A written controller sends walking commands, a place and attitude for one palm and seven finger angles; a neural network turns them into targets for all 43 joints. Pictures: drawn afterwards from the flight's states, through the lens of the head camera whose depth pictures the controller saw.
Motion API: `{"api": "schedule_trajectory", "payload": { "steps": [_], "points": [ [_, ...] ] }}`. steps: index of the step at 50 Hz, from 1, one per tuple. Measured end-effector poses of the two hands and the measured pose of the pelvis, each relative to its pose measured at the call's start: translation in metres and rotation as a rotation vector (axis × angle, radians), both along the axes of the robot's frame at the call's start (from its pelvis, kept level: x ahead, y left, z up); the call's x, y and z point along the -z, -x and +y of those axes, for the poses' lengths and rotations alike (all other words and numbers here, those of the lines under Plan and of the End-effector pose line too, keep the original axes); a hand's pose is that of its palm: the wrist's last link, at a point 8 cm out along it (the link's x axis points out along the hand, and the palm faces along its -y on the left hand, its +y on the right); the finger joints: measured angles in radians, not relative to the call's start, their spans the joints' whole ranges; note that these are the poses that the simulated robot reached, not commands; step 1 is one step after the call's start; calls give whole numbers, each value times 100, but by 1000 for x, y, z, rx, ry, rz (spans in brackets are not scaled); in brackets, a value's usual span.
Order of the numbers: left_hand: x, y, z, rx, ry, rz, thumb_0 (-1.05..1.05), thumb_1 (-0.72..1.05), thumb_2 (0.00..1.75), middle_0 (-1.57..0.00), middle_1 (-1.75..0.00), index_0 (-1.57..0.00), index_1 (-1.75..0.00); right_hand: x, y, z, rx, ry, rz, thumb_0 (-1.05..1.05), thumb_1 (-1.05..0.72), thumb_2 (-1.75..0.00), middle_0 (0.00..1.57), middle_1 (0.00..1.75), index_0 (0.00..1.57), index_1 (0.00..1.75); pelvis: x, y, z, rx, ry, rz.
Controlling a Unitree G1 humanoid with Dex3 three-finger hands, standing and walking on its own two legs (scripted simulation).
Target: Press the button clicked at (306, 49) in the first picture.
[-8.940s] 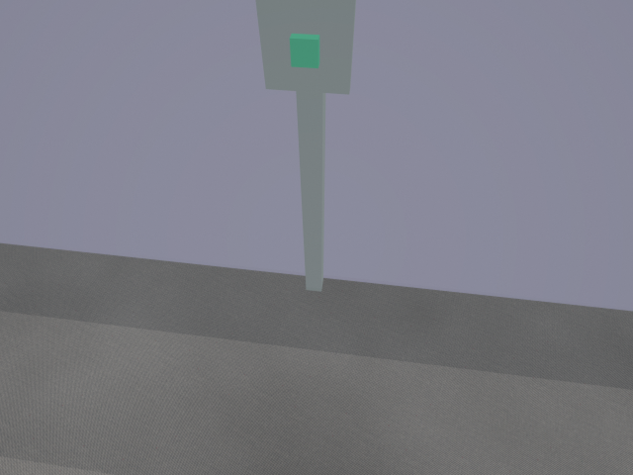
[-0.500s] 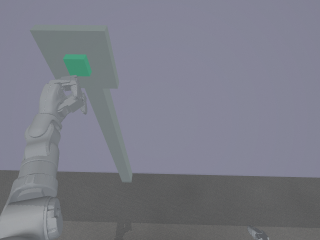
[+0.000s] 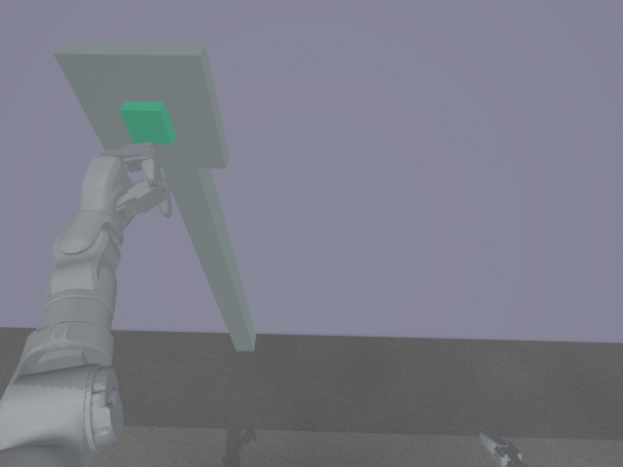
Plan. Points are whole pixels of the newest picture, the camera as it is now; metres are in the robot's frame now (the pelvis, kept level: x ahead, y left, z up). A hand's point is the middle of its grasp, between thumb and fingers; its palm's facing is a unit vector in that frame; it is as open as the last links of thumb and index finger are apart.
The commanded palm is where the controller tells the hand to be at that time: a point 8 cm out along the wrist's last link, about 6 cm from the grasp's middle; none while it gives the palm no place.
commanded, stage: press the button with the knuckle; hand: left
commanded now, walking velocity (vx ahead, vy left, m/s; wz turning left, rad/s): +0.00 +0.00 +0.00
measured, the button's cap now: (149, 121) +0.53 +0.23 +0.17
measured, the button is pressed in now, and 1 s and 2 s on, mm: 0 9 0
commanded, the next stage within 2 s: hold the button down briefly in 0.96 s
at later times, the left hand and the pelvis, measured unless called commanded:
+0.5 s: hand (173, 167) +0.47 +0.19 +0.14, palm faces -0.02 -1.00 -0.01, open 3.1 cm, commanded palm +0.45 +0.25 +0.13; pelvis +0.00 +0.00 +0.00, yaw -1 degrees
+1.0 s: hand (166, 159) +0.48 +0.20 +0.14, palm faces -0.06 -1.00 -0.04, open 3.0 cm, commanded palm +0.49 +0.26 +0.13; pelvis -0.02 +0.01 -0.01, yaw +1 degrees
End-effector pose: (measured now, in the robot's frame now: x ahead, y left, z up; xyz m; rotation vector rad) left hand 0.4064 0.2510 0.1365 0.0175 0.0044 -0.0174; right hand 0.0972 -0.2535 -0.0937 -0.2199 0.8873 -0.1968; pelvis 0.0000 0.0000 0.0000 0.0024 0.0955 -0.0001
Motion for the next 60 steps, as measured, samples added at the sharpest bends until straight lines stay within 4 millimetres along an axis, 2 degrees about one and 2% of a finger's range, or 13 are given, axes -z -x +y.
{"api": "schedule_trajectory", "payload": {
  "steps": [8,19,25,42,60],
  "points": [
    [-5,-16,1,4,-7,-16,2,90,90,-130,-150,-130,-150,6,20,-4,14,14,70,1,-91,-90,20,30,20,30,2,3,-1,-5,2,20],
    [-6,-36,-13,29,10,-19,2,90,90,-130,-150,-130,-150,15,54,-8,65,5,166,1,-91,-90,20,30,20,30,4,-1,1,9,0,52],
    [-1,-41,-8,2,3,-4,2,90,90,-130,-150,-130,-150,14,64,-8,85,5,188,1,-91,-90,20,30,20,30,4,0,0,16,0,58],
    [-4,-54,4,29,-15,16,2,78,89,-130,-150,-131,-150,15,80,-10,76,43,238,0,-91,-90,20,30,20,30,9,12,3,-9,12,95],
    [-4,-60,7,36,-27,25,1,71,93,-130,-150,-139,-150,19,132,-5,87,53,337,0,-91,-90,20,30,20,30,16,29,6,-24,21,139]
  ]
}}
